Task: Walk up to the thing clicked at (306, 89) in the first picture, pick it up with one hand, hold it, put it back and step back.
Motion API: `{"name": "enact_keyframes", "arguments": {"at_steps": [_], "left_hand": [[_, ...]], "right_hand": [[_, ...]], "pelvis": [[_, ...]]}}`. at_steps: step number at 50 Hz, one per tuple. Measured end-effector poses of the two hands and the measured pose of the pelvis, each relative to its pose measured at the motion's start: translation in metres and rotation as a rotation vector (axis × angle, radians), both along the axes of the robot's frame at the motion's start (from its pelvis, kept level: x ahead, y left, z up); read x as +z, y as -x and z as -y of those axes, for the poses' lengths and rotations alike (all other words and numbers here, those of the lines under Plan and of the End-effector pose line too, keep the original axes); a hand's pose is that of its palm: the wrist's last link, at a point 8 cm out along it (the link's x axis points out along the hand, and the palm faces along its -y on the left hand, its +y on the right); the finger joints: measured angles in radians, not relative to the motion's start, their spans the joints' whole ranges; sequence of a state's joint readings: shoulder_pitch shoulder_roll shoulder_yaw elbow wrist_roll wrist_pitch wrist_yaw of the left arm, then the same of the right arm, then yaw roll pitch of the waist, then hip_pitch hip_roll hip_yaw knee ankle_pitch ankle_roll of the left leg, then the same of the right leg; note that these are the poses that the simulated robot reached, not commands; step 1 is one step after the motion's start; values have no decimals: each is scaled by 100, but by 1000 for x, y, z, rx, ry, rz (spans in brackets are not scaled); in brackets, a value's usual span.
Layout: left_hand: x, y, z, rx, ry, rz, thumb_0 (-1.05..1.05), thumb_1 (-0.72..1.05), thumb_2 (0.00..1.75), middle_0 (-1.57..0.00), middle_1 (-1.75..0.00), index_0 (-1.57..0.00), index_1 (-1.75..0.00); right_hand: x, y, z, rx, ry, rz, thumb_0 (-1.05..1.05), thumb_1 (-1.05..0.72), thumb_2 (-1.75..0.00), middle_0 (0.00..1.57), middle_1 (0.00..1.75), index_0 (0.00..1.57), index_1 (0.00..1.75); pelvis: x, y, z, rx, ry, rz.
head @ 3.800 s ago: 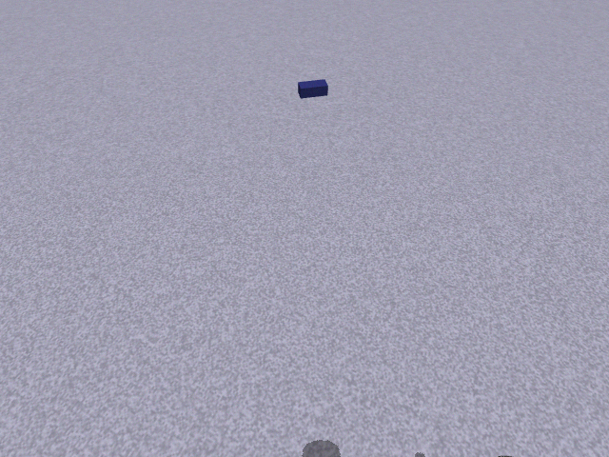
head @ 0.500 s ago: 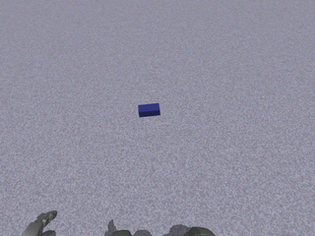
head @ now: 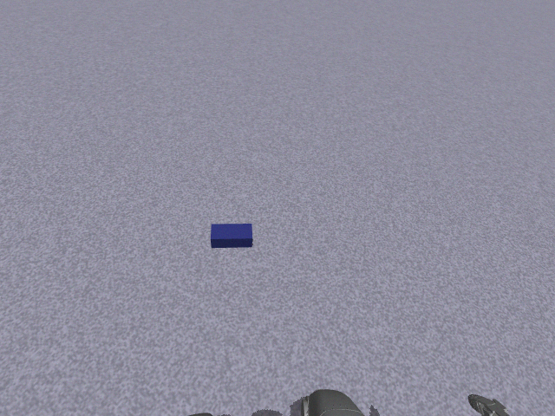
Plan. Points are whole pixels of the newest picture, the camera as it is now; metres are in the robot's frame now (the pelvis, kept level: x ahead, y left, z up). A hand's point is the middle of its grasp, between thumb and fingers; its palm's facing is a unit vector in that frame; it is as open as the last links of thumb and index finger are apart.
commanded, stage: walk up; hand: left
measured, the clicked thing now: (231, 235) +0.89 +0.13 -0.73
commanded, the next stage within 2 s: none
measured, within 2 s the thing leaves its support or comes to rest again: neither
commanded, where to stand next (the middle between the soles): +0.50 -0.20 m, yaw +4 degrees
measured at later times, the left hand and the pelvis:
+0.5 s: hand (175, 365) +0.21 +0.16 -0.13, palm faces +0.03 -0.93 -0.37, open 7.4 cm; pelvis +0.18 -0.12 +0.01, yaw +2 degrees
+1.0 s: hand (230, 258) +0.42 +0.09 -0.13, palm faces +0.00 -0.92 -0.39, open 7.4 cm; pelvis +0.35 -0.20 -0.01, yaw +3 degrees
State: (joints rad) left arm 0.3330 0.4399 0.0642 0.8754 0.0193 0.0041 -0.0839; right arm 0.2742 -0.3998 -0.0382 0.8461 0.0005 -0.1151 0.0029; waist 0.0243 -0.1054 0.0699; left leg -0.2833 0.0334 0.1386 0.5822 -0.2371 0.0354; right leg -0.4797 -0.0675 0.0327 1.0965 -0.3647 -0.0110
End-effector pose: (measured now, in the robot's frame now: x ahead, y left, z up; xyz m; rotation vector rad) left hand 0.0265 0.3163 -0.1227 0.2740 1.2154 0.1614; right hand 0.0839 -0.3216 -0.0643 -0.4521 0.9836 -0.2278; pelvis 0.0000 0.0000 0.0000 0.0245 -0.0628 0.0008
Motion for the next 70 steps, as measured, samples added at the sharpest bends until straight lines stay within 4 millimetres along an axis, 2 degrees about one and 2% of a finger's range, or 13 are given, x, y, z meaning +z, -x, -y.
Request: {"name": "enact_keyframes", "arguments": {"at_steps": [7, 12, 15, 23, 28, 32, 36, 42, 46, 50, 54, 61, 70], "left_hand": [[21, -78, 24, -31, -21, 48, 1, 91, 90, -20, -30, -20, -30], [30, -130, 49, -38, -97, 83, 1, 91, 90, -20, -30, -20, -30], [34, -151, 68, -15, -131, 125, 1, 91, 90, -20, -30, -20, -30], [41, -171, 108, 32, -98, 66, 1, 90, 90, -20, -30, -20, -30], [23, -187, 118, 53, -55, 24, 1, 90, 90, -20, -30, -20, -30], [-1, -213, 122, 52, -28, -5, 1, 90, 90, -20, -30, -20, -30], [-4, -253, 134, 25, -12, -6, 1, 90, 90, -20, -30, -20, -30], [11, -314, 151, -5, -12, 60, 1, 91, 90, -20, -30, -20, -30], [22, -352, 167, -20, -38, 80, 1, 91, 90, -20, -30, -20, -30], [29, -383, 183, -14, -104, 120, 1, 90, 90, -20, -30, -20, -30], [37, -390, 202, 29, -138, 144, 1, 91, 90, -20, -30, -20, -30], [47, -380, 224, 87, -139, 54, 1, 90, 90, -20, -30, -20, -30], [11, -392, 217, 126, -115, -13, 1, 90, 90, -20, -30, -20, -30]], "right_hand": [[-6, -18, 45, -24, -9, -73, 1, -90, -89, 20, 30, 20, 31], [-31, -46, 95, -59, -22, -126, 1, -90, -89, 20, 30, 20, 31], [-46, -70, 115, -65, -21, -173, 1, -90, -89, 20, 30, 20, 31], [-36, -155, 114, 22, -83, -169, 1, -91, -89, 20, 30, 20, 30], [-28, -207, 109, 67, -76, -152, 1, -91, -89, 20, 30, 20, 30], [-27, -243, 112, 69, -34, -82, 1, -90, -89, 20, 30, 20, 31], [-14, -258, 124, 20, -18, -45, 1, -90, -89, 20, 30, 20, 31], [-4, -265, 157, -1, 4, -90, 1, -90, -89, 20, 30, 20, 31], [-12, -274, 188, -17, -7, -126, 1, -90, -89, 20, 30, 20, 31], [-37, -296, 224, -24, -18, -168, 1, -90, -89, 20, 30, 20, 31], [-52, -332, 237, -10, -39, -205, 1, -91, -89, 20, 30, 20, 30], [-47, -402, 224, 69, -105, -190, 1, -91, -89, 20, 30, 20, 30], [-53, -471, 193, 110, -96, -154, 1, -91, -89, 20, 30, 20, 30]], "pelvis": [[5, -49, 33, -6, 1, -9], [-8, -95, 74, -4, -6, -23], [-13, -116, 93, 9, 13, -21], [6, -168, 116, 27, 28, -38], [4, -204, 122, 42, 36, -37], [-10, -234, 121, 48, 18, -25], [-5, -258, 129, 46, 7, -10], [4, -291, 151, 37, 1, -4], [2, -315, 174, 37, -2, -7], [-11, -346, 204, 47, 5, -12], [-12, -367, 221, 65, 17, -5], [5, -401, 231, 85, 26, -16], [-10, -426, 220, 112, 23, -15]]}}
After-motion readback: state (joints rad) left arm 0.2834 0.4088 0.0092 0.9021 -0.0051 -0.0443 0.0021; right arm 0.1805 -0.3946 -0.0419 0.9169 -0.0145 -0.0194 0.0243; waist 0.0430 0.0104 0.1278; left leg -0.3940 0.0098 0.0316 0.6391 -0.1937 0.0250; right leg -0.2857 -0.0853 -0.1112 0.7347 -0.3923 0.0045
